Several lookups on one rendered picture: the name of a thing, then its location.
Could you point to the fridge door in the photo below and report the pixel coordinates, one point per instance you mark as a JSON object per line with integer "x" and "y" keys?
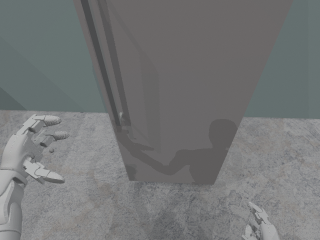
{"x": 183, "y": 73}

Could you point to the left robot hand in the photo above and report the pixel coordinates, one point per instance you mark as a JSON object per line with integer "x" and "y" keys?
{"x": 19, "y": 148}

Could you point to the right robot hand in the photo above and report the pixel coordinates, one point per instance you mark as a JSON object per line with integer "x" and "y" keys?
{"x": 262, "y": 228}

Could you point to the handle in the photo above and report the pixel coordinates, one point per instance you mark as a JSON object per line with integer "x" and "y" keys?
{"x": 96, "y": 40}

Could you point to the left robot forearm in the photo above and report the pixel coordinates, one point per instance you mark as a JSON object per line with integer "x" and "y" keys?
{"x": 12, "y": 185}

